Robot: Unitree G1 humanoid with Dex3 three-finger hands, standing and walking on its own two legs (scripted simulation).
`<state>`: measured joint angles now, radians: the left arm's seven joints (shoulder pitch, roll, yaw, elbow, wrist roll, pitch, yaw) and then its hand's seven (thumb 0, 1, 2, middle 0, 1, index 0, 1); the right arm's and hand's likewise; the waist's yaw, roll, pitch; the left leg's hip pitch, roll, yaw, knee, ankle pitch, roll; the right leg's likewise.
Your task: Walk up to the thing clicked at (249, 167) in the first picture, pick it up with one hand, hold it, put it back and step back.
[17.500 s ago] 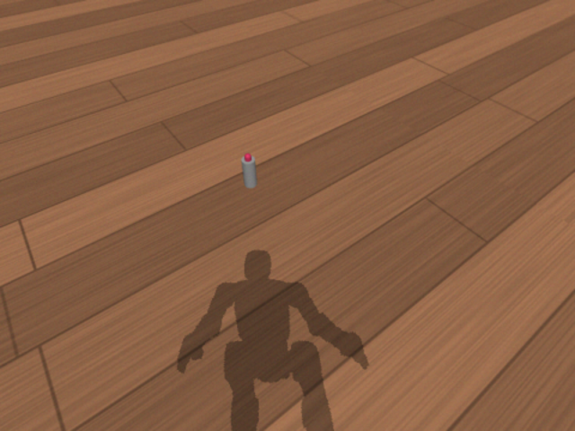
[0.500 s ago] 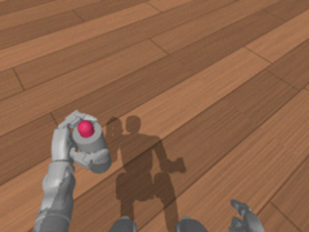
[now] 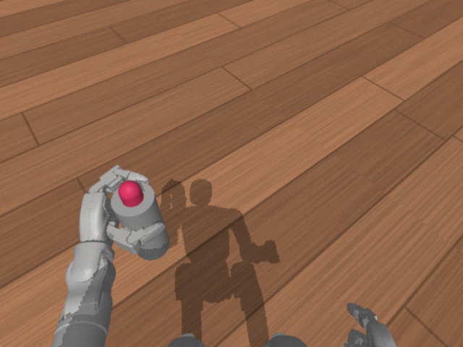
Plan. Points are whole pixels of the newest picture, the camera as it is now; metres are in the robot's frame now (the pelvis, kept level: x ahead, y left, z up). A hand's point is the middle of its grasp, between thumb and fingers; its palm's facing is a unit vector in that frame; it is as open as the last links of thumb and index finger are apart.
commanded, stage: hold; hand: left
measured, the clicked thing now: (142, 219) +0.32 +0.16 +0.03
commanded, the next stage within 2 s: none
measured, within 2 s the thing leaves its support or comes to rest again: neither
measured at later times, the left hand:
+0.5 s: hand (136, 211) +0.32 +0.16 +0.07, palm faces +0.05 -1.00 +0.01, open 10.1 cm
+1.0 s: hand (135, 208) +0.32 +0.16 +0.07, palm faces +0.06 -1.00 +0.01, open 10.1 cm
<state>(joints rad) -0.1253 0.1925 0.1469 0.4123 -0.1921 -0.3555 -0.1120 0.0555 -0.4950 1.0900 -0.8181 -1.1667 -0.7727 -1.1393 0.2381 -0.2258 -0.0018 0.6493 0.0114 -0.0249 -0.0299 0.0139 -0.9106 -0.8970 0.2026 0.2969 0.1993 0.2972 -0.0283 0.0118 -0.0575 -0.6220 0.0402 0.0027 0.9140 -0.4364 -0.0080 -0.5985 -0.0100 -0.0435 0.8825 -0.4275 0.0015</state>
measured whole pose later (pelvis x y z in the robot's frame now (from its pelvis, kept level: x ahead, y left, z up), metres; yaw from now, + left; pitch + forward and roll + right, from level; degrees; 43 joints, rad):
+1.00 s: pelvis +0.00 +0.00 +0.01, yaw +0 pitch +5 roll -1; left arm -0.12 0.18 0.13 0.43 -0.18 -0.36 -0.08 0.05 -0.49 1.08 -0.82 -1.15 -0.78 -1.13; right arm 0.24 -0.23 0.00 0.66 0.01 -0.03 -0.03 0.01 -0.91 -0.90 0.20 0.30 0.20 0.30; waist -0.03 0.01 -0.04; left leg -0.53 0.04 0.01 0.83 -0.39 -0.01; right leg -0.51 -0.01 -0.04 0.80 -0.39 0.00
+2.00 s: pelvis -0.01 +0.00 +0.01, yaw +0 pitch +5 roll -1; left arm -0.14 0.19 0.13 0.45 -0.17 -0.36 -0.09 0.04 -0.47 1.05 -0.82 -1.14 -0.78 -1.12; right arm 0.24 -0.23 -0.01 0.66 0.01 -0.03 -0.02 0.01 -0.91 -0.90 0.20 0.30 0.20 0.30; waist -0.03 0.01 -0.03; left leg -0.53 0.03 0.01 0.83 -0.39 -0.01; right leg -0.51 -0.01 -0.04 0.80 -0.38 0.00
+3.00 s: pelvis -0.03 +0.00 -0.08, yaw +0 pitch +22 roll -2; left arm -0.32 0.20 0.22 0.78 -0.15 -0.68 -0.10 0.03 -0.44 1.03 -0.81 -1.14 -0.77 -1.12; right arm 0.20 -0.25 -0.03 0.67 -0.04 -0.08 0.04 0.01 -0.90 -0.90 0.20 0.30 0.20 0.30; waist -0.07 -0.02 -0.15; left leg -1.14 0.04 -0.02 1.31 -0.54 -0.01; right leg -1.11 -0.02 -0.05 1.28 -0.54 0.00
